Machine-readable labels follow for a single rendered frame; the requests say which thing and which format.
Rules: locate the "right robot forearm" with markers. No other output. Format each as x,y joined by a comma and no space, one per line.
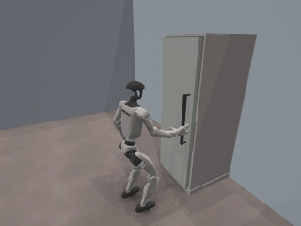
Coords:
163,133

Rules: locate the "robot right upper arm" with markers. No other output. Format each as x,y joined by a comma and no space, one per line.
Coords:
144,116

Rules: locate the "left robot foot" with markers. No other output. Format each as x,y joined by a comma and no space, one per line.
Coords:
126,194

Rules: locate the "robot left upper arm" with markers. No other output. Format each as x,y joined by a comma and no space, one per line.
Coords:
117,117

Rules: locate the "handle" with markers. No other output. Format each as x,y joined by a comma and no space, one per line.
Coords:
184,100

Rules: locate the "right robot hand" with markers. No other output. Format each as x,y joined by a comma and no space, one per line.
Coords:
182,130

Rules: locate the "left robot shin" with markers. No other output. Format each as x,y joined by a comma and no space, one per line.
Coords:
133,176

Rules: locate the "left robot forearm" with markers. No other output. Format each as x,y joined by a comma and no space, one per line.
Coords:
120,129

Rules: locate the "fridge door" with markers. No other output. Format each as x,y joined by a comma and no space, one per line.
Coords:
180,75

